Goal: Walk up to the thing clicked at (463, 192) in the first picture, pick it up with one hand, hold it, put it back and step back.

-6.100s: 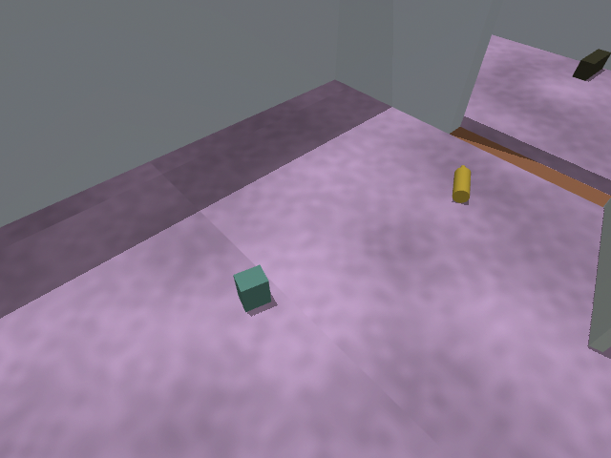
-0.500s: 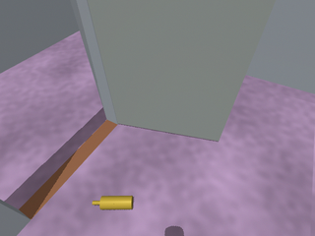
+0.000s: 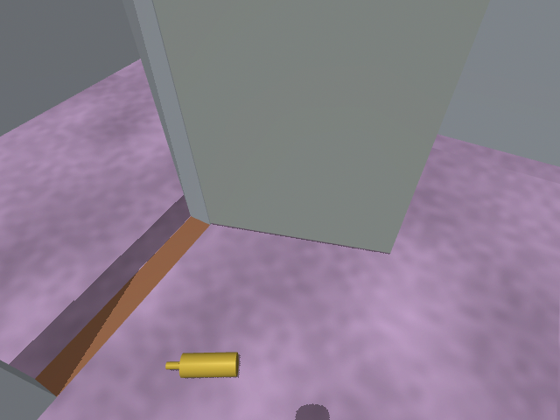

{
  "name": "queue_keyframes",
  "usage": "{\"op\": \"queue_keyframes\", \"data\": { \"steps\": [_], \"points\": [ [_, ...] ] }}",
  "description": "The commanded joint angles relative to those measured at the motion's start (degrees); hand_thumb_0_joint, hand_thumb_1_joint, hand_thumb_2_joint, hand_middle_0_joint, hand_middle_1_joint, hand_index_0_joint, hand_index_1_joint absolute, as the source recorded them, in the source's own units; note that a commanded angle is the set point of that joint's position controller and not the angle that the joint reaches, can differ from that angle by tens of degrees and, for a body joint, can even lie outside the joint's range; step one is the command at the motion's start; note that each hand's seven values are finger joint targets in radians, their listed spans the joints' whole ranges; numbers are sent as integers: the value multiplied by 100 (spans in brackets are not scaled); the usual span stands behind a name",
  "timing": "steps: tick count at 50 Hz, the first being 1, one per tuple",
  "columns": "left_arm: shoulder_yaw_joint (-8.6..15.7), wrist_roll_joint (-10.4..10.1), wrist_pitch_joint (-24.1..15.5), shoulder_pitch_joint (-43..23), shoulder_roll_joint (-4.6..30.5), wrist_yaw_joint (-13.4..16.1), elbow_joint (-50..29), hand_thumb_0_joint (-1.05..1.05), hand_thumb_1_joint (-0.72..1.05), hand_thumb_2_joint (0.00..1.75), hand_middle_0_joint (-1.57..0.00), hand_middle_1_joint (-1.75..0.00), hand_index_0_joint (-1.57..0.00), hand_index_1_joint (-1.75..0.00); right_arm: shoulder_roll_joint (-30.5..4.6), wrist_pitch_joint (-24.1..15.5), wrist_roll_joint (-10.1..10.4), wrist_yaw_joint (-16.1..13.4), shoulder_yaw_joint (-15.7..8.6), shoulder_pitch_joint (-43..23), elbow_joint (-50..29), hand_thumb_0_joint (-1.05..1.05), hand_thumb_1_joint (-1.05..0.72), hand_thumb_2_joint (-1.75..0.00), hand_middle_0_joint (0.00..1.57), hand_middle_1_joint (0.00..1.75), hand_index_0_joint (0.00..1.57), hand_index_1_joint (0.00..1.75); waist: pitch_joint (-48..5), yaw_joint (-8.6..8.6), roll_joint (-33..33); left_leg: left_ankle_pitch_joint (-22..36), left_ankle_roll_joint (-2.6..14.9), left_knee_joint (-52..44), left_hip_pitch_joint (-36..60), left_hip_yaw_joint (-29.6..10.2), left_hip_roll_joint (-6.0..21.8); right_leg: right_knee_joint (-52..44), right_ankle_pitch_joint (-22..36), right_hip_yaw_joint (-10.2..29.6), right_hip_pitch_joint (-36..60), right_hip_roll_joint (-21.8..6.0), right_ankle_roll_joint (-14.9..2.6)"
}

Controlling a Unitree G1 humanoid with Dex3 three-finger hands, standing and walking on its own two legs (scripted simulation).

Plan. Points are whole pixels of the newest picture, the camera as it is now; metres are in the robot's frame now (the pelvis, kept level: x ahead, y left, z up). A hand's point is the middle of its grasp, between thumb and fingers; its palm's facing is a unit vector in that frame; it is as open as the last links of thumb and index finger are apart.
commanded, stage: stand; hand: left
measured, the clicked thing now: (201, 364) +0.46 +0.30 -0.74
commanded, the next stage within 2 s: none
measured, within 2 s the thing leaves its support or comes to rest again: neither
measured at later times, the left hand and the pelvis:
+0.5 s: hand out of the picture +0.09 +0.25 -0.15, palm faces -0.02 -0.94 -0.35, open 7.4 cm; pelvis +0.01 +0.00 +0.00, yaw +1 degrees
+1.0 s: hand out of the picture +0.10 +0.25 -0.15, palm faces -0.01 -0.94 -0.35, open 7.4 cm; pelvis +0.02 -0.01 +0.00, yaw +1 degrees
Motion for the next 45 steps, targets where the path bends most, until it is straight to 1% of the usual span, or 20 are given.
{"op": "queue_keyframes", "data": {
  "steps": [1, 3, 6, 9, 12, 15, 17, 19, 20, 22, 25, 26, 27, 29, 30, 32, 35, 38, 40, 45],
  "points": [
    [193, -14, -139, -175, 1224, 116, -376, 0, 90, 90, -20, -30, -20, -30, -1220, -124, -19, -58, -211, -231, -310, 0, -90, -90, 20, 30, 20, 30, -570, 45, 98, 363, 215, -294, 202, -500, 566, -300, 718, 483, 91, -705, -115],
    [201, -10, -145, -174, 1272, 124, -405, 0, 90, 90, -20, -30, -20, -30, -1201, -122, -17, -53, -223, -253, -337, 0, -90, -90, 20, 30, 20, 30, -598, 32, 8, 449, 203, -289, 247, -513, 567, -256, 701, 446, 78, -681, -123],
    [174, -14, -146, -126, 1235, 116, -416, 0, 90, 90, -20, -30, -20, -30, -1242, -116, -16, -50, -222, -218, -314, 0, -90, -90, 20, 30, 20, 30, -485, 51, 26, 265, 207, -290, 182, -507, 537, -336, 611, 500, 33, -700, -122],
    [174, -17, -156, -139, 1290, 128, -457, 0, 90, 90, -20, -30, -20, -30, -1221, -110, -6, -35, -220, -195, -341, 0, -90, -90, 20, 30, 20, 30, -544, 25, 2, 360, 205, -299, 231, -524, 544, -300, 635, 447, 51, -697, -127],
    [165, -19, -161, -166, 1289, 137, -467, 0, 90, 90, -20, -30, -20, -30, -1207, -94, -5, -32, -214, -169, -333, 0, -90, -90, 20, 30, 20, 30, -465, 17, -30, 212, 209, -282, 164, -529, 525, -359, 448, 471, 20, -693, -113],
    [169, -28, -155, -156, 1333, 134, -492, 0, 90, 90, -20, -30, -20, -30, -1223, -96, -8, -32, -208, -158, -356, 0, -90, -90, 20, 30, 20, 30, -493, 13, -27, 287, 207, -294, 155, -522, 520, -326, 613, 471, 85, -711, -136],
    [157, -26, -166, -105, 1313, 129, -491, 0, 90, 90, -20, -30, -20, -30, -1238, -112, -9, -33, -202, -146, -349, 0, -90, -90, 20, 30, 20, 30, -620, 31, 46, 549, 218, -270, 231, -528, 554, -270, 905, 453, 191, -739, -143],
    [152, -25, -167, -39, 1302, 131, -485, 0, 90, 90, -20, -30, -20, -30, -1261, -110, -2, -43, -206, -184, -363, 0, -90, -90, 20, 30, 20, 30, -604, 58, 33, 593, 217, -245, 275, -523, 551, -285, 951, 430, 142, -715, -115],
    [155, -22, -170, -80, 1340, 135, -487, 0, 90, 90, -20, -30, -20, -30, -1238, -104, 2, -45, -204, -154, -368, 0, -90, -90, 20, 30, 20, 30, -647, 24, -13, 654, 223, -231, 312, -518, 558, -252, 1033, 428, 182, -735, -131],
    [143, -27, -172, -64, 1342, 137, -480, 0, 90, 90, -20, -30, -20, -30, -1235, -99, 11, -42, -197, -145, -353, 0, -90, -90, 20, 30, 20, 30, -624, 29, -33, 693, 217, -232, 366, -531, 565, -264, 1013, 400, 156, -722, -124],
    [135, -31, -165, -63, 1333, 142, -474, 0, 90, 90, -20, -30, -20, -30, -1232, -78, 10, -40, -188, -143, -342, 0, -90, -90, 20, 30, 20, 30, -506, 45, -23, 443, 213, -268, 247, -539, 536, -343, 743, 422, 102, -709, -109],
    [141, -20, -162, -95, 1358, 146, -496, 0, 90, 90, -20, -30, -20, -30, -1240, -77, 9, -40, -201, -136, -377, 0, -90, -90, 20, 30, 20, 30, -609, 8, -36, 556, 219, -225, 293, -508, 538, -299, 916, 419, 195, -734, -132],
    [141, -31, -162, -105, 1359, 145, -488, 0, 90, 90, -20, -30, -20, -30, -1221, -78, 1, -41, -185, -117, -354, 0, -90, -90, 20, 30, 20, 30, -510, 24, -43, 521, 198, -272, 209, -531, 524, -318, 829, 421, 132, -711, -120],
    [132, -18, -168, -53, 1350, 151, -482, 0, 90, 90, -20, -30, -20, -30, -1234, -81, 9, -42, -193, -136, -359, 0, -90, -90, 20, 30, 20, 30, -574, 25, 13, 659, 196, -245, 302, -539, 547, -283, 960, 388, 155, -710, -118],
    [123, -27, -168, -60, 1338, 148, -490, 0, 90, 90, -20, -30, -20, -30, -1232, -77, 10, -40, -185, -131, -360, 0, -90, -90, 20, 30, 20, 30, -529, 31, -9, 572, 201, -230, 259, -524, 534, -331, 902, 393, 148, -717, -112],
    [138, -22, -175, -68, 1369, 152, -492, 0, 90, 90, -20, -30, -20, -30, -1228, -76, 4, -50, -190, -99, -366, 0, -90, -90, 20, 30, 20, 30, -637, 27, -43, 717, 226, -196, 327, -499, 559, -286, 1160, 426, 248, -760, -139],
    [137, -25, -178, -36, 1364, 159, -500, 0, 90, 90, -20, -30, -20, -30, -1237, -86, 11, -50, -195, -87, -383, 0, -90, -90, 20, 30, 20, 30, -630, 20, 15, 908, 194, -219, 325, -504, 555, -252, 1297, 363, 293, -730, -134],
    [127, -28, -180, -41, 1346, 160, -509, 0, 90, 90, -20, -30, -20, -30, -1243, -78, 6, -53, -197, -84, -384, 0, -90, -90, 20, 30, 20, 30, -639, 20, -7, 927, 203, -194, 348, -501, 565, -254, 1308, 350, 284, -736, -133],
    [135, -23, -172, -81, 1371, 165, -514, 0, 90, 90, -20, -30, -20, -30, -1245, -73, 7, -61, -194, -103, -389, 0, -90, -90, 20, 30, 20, 30, -554, 22, 14, 721, 218, -205, 274, -509, 557, -310, 1142, 393, 283, -740, -144],
    [127, -26, -159, -56, 1370, 153, -525, 0, 90, 90, -20, -30, -20, -30, -1236, -73, 8, -49, -186, -88, -400, 0, -90, -90, 20, 30, 20, 30, -497, 32, 25, 569, 202, -270, 214, -510, 538, -347, 927, 385, 229, -724, -147]
  ]
}}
